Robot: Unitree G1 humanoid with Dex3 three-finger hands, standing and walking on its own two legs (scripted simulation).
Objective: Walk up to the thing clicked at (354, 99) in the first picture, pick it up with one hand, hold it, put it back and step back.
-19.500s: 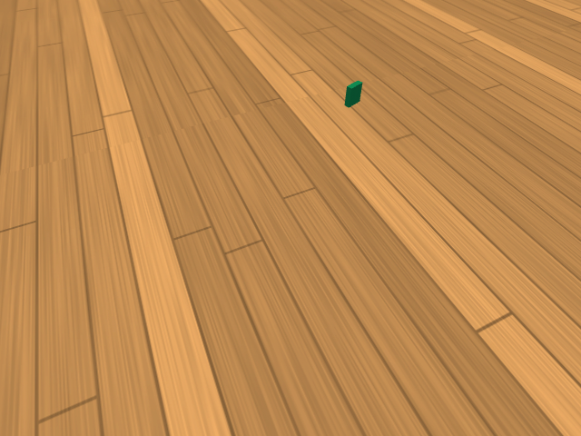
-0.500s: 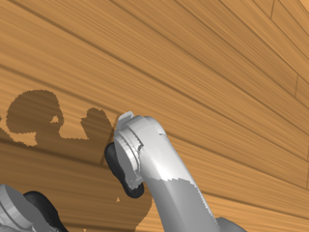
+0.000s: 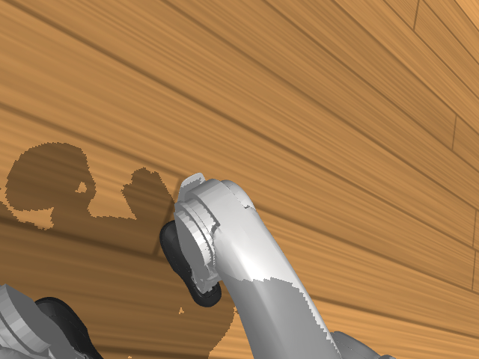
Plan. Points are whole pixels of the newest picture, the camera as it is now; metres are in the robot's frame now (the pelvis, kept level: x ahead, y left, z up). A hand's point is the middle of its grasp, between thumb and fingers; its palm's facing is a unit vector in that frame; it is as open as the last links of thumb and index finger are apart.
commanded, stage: close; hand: left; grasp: from the side
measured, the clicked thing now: out of the picture +0.47 +0.32 -0.27
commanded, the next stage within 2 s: settle in 0.98 s
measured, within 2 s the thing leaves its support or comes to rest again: leaves its support in 1.44 s
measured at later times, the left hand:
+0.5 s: hand out of the picture +0.47 +0.32 -0.23, palm faces -0.10 -0.41 -0.90, open 9.3 cm
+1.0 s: hand out of the picture +0.47 +0.31 -0.23, palm faces -0.12 -0.41 -0.91, open 8.1 cm
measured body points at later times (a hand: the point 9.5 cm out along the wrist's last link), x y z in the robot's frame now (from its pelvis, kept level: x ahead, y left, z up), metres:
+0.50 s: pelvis +0.00 +0.00 +0.00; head +0.30 +0.09 +0.31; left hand +0.48 +0.33 -0.18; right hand -0.01 -0.24 -0.05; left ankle +0.07 +0.14 -0.30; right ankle +0.12 -0.11 -0.30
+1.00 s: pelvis +0.00 +0.00 +0.00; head +0.30 +0.09 +0.32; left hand +0.48 +0.33 -0.18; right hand -0.01 -0.24 -0.05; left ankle +0.07 +0.14 -0.30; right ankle +0.12 -0.11 -0.30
